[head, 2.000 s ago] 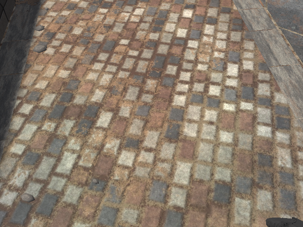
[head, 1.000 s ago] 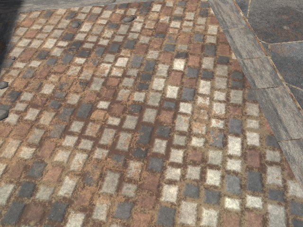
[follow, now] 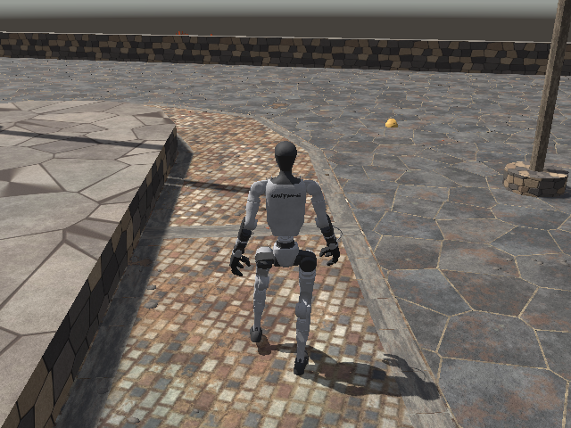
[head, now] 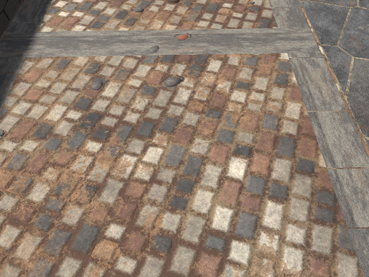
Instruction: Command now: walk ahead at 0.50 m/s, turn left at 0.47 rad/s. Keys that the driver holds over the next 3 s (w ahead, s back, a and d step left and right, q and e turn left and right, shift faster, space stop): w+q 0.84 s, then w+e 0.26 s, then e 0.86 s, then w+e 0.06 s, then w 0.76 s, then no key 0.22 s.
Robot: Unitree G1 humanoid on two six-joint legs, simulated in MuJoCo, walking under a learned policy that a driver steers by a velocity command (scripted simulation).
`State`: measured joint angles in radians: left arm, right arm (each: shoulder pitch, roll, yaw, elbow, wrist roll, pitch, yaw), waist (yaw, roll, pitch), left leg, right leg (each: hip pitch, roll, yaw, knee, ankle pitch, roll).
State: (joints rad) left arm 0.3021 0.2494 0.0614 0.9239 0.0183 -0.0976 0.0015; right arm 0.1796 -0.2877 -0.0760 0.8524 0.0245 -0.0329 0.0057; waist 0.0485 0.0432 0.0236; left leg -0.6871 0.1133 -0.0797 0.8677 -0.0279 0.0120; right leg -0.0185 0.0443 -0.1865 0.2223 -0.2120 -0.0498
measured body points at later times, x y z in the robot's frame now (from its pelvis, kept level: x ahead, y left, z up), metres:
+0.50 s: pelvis +0.28 +0.07 +0.00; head +0.31 +0.10 +0.45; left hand +0.40 +0.38 -0.09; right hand +0.41 -0.18 -0.11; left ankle +0.25 +0.13 -0.75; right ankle +0.47 -0.08 -0.68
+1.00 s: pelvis +0.56 +0.12 +0.00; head +0.58 +0.14 +0.45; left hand +0.43 +0.37 -0.13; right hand +0.85 +0.00 -0.09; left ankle +0.57 +0.32 -0.69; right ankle +0.58 +0.01 -0.75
